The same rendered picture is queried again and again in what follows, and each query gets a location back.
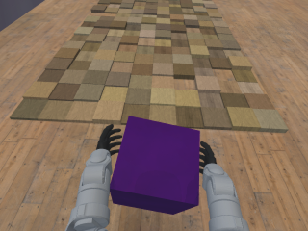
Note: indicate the right robot forearm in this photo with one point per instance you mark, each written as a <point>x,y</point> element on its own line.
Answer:
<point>222,199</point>

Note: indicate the left robot forearm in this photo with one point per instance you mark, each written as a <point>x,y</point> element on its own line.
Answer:
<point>91,209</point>

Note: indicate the right robot hand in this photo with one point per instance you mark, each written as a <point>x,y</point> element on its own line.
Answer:
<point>208,157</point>

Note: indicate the left robot hand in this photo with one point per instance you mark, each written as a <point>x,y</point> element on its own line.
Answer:
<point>105,139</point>

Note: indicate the carton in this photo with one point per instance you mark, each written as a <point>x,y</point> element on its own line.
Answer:
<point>157,167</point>

